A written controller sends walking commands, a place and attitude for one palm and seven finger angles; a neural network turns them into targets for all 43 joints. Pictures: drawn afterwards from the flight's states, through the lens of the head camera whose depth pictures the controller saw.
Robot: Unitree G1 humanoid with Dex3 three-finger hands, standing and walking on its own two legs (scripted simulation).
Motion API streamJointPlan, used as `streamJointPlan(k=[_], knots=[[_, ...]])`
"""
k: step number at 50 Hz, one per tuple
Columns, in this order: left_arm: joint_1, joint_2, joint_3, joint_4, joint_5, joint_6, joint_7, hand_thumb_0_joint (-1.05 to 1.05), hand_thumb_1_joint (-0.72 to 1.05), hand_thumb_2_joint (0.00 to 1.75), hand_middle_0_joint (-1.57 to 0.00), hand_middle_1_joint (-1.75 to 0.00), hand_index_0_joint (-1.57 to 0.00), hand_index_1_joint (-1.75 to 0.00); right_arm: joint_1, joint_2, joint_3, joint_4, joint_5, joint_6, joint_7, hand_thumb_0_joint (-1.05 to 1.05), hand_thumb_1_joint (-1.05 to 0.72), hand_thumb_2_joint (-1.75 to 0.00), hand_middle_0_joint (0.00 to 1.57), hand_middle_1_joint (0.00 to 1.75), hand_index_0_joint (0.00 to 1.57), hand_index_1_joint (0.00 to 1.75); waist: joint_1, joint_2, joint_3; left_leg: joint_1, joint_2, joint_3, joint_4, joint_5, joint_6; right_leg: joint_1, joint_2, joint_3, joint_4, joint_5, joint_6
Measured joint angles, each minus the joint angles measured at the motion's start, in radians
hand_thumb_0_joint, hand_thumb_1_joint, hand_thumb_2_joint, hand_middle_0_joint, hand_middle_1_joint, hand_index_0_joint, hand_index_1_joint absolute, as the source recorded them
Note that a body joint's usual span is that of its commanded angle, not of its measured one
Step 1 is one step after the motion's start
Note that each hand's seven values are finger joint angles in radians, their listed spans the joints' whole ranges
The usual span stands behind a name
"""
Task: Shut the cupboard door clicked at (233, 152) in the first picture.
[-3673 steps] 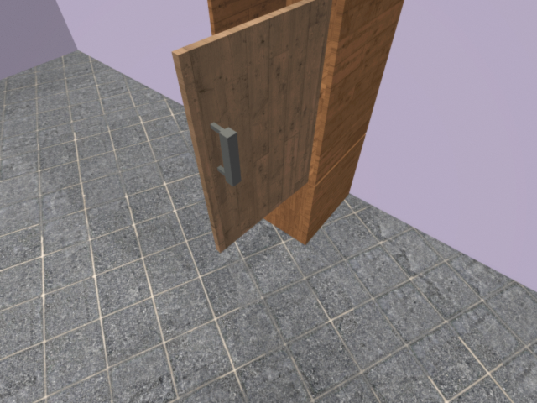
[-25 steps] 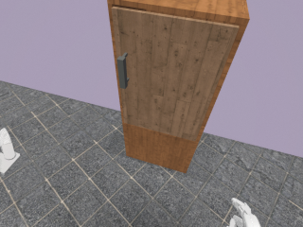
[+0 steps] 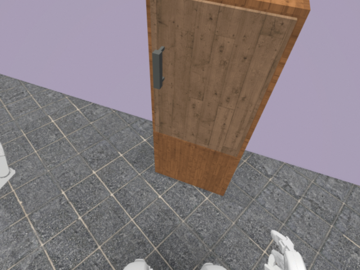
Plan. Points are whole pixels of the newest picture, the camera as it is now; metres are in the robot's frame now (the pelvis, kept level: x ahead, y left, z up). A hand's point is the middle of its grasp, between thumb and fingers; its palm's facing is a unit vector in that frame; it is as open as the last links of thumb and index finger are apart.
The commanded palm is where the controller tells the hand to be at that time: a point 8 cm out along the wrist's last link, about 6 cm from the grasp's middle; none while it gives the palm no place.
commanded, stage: step back with the hand held close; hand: left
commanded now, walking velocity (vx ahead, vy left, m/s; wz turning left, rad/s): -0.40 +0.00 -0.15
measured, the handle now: (160, 67) +0.73 +0.07 +0.06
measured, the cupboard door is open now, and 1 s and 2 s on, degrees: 0 0 0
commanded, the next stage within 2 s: stop stepping back and stand still in 0.34 s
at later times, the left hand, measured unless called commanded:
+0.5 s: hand out of the picture +0.12 +0.27 +0.22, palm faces +0.41 -0.85 -0.33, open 7.4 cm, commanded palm +0.07 +0.31 +0.20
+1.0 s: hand out of the picture +0.08 +0.22 +0.19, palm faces +0.28 -0.86 -0.43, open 7.4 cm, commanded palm +0.02 +0.27 +0.20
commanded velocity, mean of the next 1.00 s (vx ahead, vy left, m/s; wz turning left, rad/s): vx -0.06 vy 0.01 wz -0.10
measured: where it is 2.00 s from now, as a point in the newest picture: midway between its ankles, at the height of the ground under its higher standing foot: outside the picture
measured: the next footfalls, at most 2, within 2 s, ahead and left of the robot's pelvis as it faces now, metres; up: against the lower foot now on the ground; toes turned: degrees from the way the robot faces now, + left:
left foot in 0.26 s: +0.05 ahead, +0.13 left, +0.00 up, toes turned +3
right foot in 0.60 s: -0.22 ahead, -0.09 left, +0.00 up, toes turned -13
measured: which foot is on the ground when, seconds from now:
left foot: down 0.00-0.12, up 0.14-0.24, down 0.26-0.60, up 0.62-0.76, down 0.78-1.00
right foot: down 0.00-0.26, up 0.28-0.58, down 0.60-1.00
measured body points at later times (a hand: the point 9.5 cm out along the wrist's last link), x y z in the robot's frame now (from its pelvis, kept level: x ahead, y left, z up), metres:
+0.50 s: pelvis -0.11 +0.03 +0.02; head -0.11 +0.06 +0.47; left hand +0.09 +0.32 +0.24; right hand +0.04 -0.19 -0.04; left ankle +0.01 +0.13 -0.71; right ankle -0.18 -0.11 -0.66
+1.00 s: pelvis -0.18 +0.00 +0.02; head -0.20 +0.01 +0.47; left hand +0.06 +0.26 +0.21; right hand -0.13 -0.27 -0.08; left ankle -0.10 +0.12 -0.71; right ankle -0.26 -0.08 -0.71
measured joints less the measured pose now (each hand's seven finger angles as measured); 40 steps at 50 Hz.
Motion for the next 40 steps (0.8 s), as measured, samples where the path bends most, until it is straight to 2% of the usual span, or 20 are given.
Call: streamJointPlan(k=[2, 5, 7, 10, 12, 13, 14, 15, 17, 19, 21, 25, 28, 30, 31, 33, 35, 38, 39, 40], knots=[[-0.009, 0.015, 0.030, 0.001, 0.005, -0.011, -0.006, 0.01, 0.88, 0.90, -0.22, -0.30, -0.21, -0.31, 0.000, 0.002, -0.004, 0.005, 0.004, -0.004, 0.003, 0.02, -0.90, -0.90, 0.20, 0.30, 0.20, 0.30, 0.003, 0.006, 0.001, -0.025, 0.027, 0.021, 0.047, -0.026, -0.006, -0.006, 0.003, -0.006, 0.034, -0.055, 0.004], [0.019, -0.002, 0.057, 0.019, 0.004, -0.015, -0.007, 0.01, 0.88, 0.90, -0.21, -0.30, -0.21, -0.30, -0.017, -0.004, -0.017, 0.016, 0.005, -0.001, 0.012, 0.02, -0.90, -0.90, 0.21, 0.30, 0.20, 0.30, 0.027, 0.010, 0.002, -0.045, 0.034, 0.043, 0.111, -0.169, -0.008, -0.022, -0.003, -0.001, 0.066, -0.050, -0.008], [0.037, -0.036, 0.034, 0.020, -0.008, 0.011, 0.000, 0.01, 0.88, 0.90, -0.21, -0.30, -0.21, -0.30, -0.032, -0.015, -0.029, 0.032, 0.000, 0.010, 0.023, 0.02, -0.90, -0.90, 0.20, 0.30, 0.20, 0.30, 0.052, 0.007, -0.003, -0.057, 0.010, 0.044, 0.155, -0.254, -0.028, -0.026, -0.014, 0.017, 0.053, -0.035, -0.003], [0.035, -0.086, -0.025, 0.013, -0.015, 0.045, 0.004, 0.01, 0.88, 0.90, -0.21, -0.30, -0.21, -0.30, -0.050, -0.027, -0.031, 0.062, -0.009, 0.036, 0.032, 0.02, -0.91, -0.90, 0.20, 0.30, 0.20, 0.30, 0.088, -0.017, -0.017, -0.027, -0.027, 0.063, 0.242, -0.282, -0.038, -0.020, -0.039, 0.050, -0.015, 0.017, 0.006], [0.026, -0.100, -0.046, 0.001, -0.019, 0.050, 0.000, 0.01, 0.88, 0.90, -0.21, -0.30, -0.21, -0.30, -0.047, -0.028, -0.015, 0.052, -0.007, 0.043, 0.028, 0.02, -0.91, -0.90, 0.20, 0.30, 0.20, 0.30, 0.102, -0.036, -0.037, 0.066, -0.034, 0.068, 0.116, -0.265, -0.029, -0.040, -0.050, 0.057, -0.042, 0.020, 0.012], [0.011, -0.100, -0.051, -0.005, -0.021, 0.046, 0.000, 0.01, 0.88, 0.90, -0.21, -0.30, -0.21, -0.30, -0.050, -0.030, -0.009, 0.038, -0.007, 0.038, 0.020, 0.02, -0.91, -0.90, 0.20, 0.30, 0.20, 0.30, 0.098, -0.031, -0.038, 0.085, -0.027, 0.061, 0.039, -0.210, -0.015, -0.066, -0.045, 0.049, -0.020, -0.039, 0.011], [-0.017, -0.099, -0.052, -0.002, -0.017, 0.040, 0.001, 0.01, 0.88, 0.90, -0.21, -0.30, -0.21, -0.30, -0.060, -0.028, -0.006, 0.029, -0.011, 0.028, 0.010, 0.02, -0.91, -0.90, 0.20, 0.30, 0.20, 0.30, 0.089, -0.017, -0.021, 0.070, -0.011, 0.056, 0.023, -0.095, -0.002, -0.096, -0.026, 0.045, 0.060, -0.124, 0.014], [-0.047, -0.094, -0.049, 0.004, -0.012, 0.037, 0.005, 0.01, 0.88, 0.90, -0.21, -0.30, -0.21, -0.30, -0.073, -0.018, -0.007, 0.029, -0.017, 0.014, 0.001, 0.02, -0.91, -0.90, 0.20, 0.30, 0.20, 0.30, 0.084, -0.006, 0.004, 0.060, 0.002, 0.048, 0.027, -0.040, 0.007, -0.123, -0.001, 0.046, 0.185, -0.190, 0.013], [-0.088, -0.078, -0.035, 0.016, -0.019, 0.031, 0.007, 0.01, 0.88, 0.90, -0.21, -0.30, -0.21, -0.30, -0.088, 0.018, -0.009, 0.044, -0.020, -0.009, 0.003, 0.02, -0.91, -0.90, 0.20, 0.30, 0.20, 0.30, 0.089, 0.001, 0.033, 0.069, 0.029, 0.046, 0.008, -0.013, 0.009, -0.145, 0.042, 0.038, 0.398, -0.265, 0.008], [-0.082, -0.068, -0.016, 0.008, -0.035, 0.039, 0.003, 0.01, 0.88, 0.90, -0.21, -0.30, -0.21, -0.30, -0.084, 0.049, -0.006, 0.049, -0.016, -0.018, 0.021, 0.02, -0.91, -0.90, 0.20, 0.30, 0.20, 0.30, 0.092, 0.013, 0.023, 0.081, 0.066, 0.055, -0.033, 0.002, 0.004, -0.114, 0.061, 0.002, 0.482, -0.299, 0.009], [-0.055, -0.069, -0.006, -0.015, -0.047, 0.052, 0.004, 0.01, 0.89, 0.90, -0.21, -0.30, -0.21, -0.30, -0.071, 0.069, 0.002, 0.049, -0.011, -0.021, 0.039, 0.02, -0.90, -0.90, 0.20, 0.30, 0.20, 0.30, 0.094, 0.021, -0.003, 0.092, 0.098, 0.076, -0.080, 0.029, -0.001, -0.040, 0.051, -0.039, 0.445, -0.314, 0.011], [-0.022, -0.077, -0.024, -0.031, -0.057, 0.071, 0.000, 0.01, 0.89, 0.90, -0.21, -0.30, -0.20, -0.30, -0.047, 0.078, 0.028, 0.041, -0.010, -0.026, 0.053, 0.02, -0.90, -0.90, 0.21, 0.30, 0.20, 0.30, 0.077, 0.034, -0.058, 0.082, 0.137, 0.112, -0.161, 0.094, -0.009, 0.148, 0.027, -0.084, 0.206, -0.337, 0.003], [-0.012, -0.051, -0.033, -0.011, -0.056, 0.090, -0.012, 0.01, 0.89, 0.90, -0.21, -0.30, -0.20, -0.30, -0.037, 0.077, 0.043, 0.025, -0.012, -0.028, 0.054, 0.02, -0.90, -0.90, 0.21, 0.30, 0.20, 0.30, 0.053, 0.016, -0.077, 0.045, 0.126, 0.132, -0.193, 0.085, -0.023, 0.287, 0.012, -0.108, -0.028, -0.327, -0.024], [0.013, -0.016, -0.016, -0.015, -0.058, 0.099, -0.019, 0.01, 0.89, 0.90, -0.21, -0.30, -0.20, -0.30, -0.040, 0.071, 0.049, 0.004, -0.012, -0.024, 0.056, 0.01, -0.90, -0.90, 0.21, 0.30, 0.20, 0.30, 0.049, -0.030, -0.079, -0.008, 0.095, 0.159, -0.160, 0.015, -0.045, 0.336, -0.018, -0.083, -0.170, -0.287, -0.064], [0.019, -0.021, -0.025, -0.013, -0.057, 0.100, -0.024, 0.01, 0.89, 0.90, -0.21, -0.30, -0.20, -0.30, -0.047, 0.054, 0.045, 0.010, -0.013, -0.019, 0.054, 0.01, -0.90, -0.90, 0.21, 0.30, 0.20, 0.30, 0.052, -0.016, -0.064, -0.034, 0.094, 0.137, -0.106, -0.041, -0.054, 0.320, -0.010, -0.076, -0.163, -0.254, -0.064], [0.046, -0.014, -0.046, -0.020, -0.052, 0.102, -0.027, 0.01, 0.89, 0.90, -0.21, -0.30, -0.20, -0.30, -0.033, 0.023, 0.039, 0.045, -0.013, -0.002, 0.046, 0.01, -0.90, -0.90, 0.21, 0.30, 0.20, 0.30, 0.059, -0.009, -0.056, -0.058, 0.060, 0.085, 0.048, -0.124, -0.057, 0.313, -0.006, -0.061, -0.149, -0.236, -0.055], [0.088, 0.000, -0.045, -0.038, -0.048, 0.097, -0.019, 0.01, 0.88, 0.90, -0.21, -0.30, -0.21, -0.30, 0.007, 0.003, 0.035, 0.073, -0.003, 0.012, 0.035, 0.02, -0.90, -0.90, 0.21, 0.30, 0.20, 0.30, 0.068, -0.030, -0.077, -0.031, 0.019, 0.068, 0.116, -0.133, -0.051, 0.317, -0.019, -0.036, -0.153, -0.232, -0.049], [0.117, -0.003, -0.026, -0.042, -0.046, 0.084, 0.000, 0.01, 0.88, 0.90, -0.22, -0.30, -0.21, -0.31, 0.069, -0.035, 0.020, 0.085, 0.000, 0.014, 0.011, 0.02, -0.90, -0.90, 0.21, 0.30, 0.20, 0.30, 0.053, -0.024, -0.114, 0.093, -0.003, 0.069, -0.007, -0.041, -0.036, 0.322, -0.018, -0.026, -0.128, -0.249, -0.041], [0.105, -0.009, -0.027, -0.031, -0.045, 0.079, 0.004, 0.01, 0.88, 0.90, -0.22, -0.30, -0.21, -0.31, 0.088, -0.056, 0.010, 0.084, 0.001, 0.008, 0.003, 0.02, -0.90, -0.90, 0.21, 0.30, 0.20, 0.30, 0.043, 0.000, -0.124, 0.139, 0.000, 0.060, -0.065, -0.041, -0.027, 0.318, -0.006, -0.038, -0.104, -0.265, -0.039], [0.080, -0.013, -0.029, -0.008, -0.044, 0.075, 0.007, 0.01, 0.88, 0.90, -0.22, -0.30, -0.21, -0.31, 0.095, -0.066, -0.003, 0.096, 0.002, 0.004, -0.007, 0.02, -0.90, -0.90, 0.20, 0.30, 0.20, 0.30, 0.029, 0.010, -0.131, 0.151, -0.006, 0.049, -0.084, -0.093, -0.015, 0.307, -0.008, -0.049, -0.072, -0.284, -0.036]])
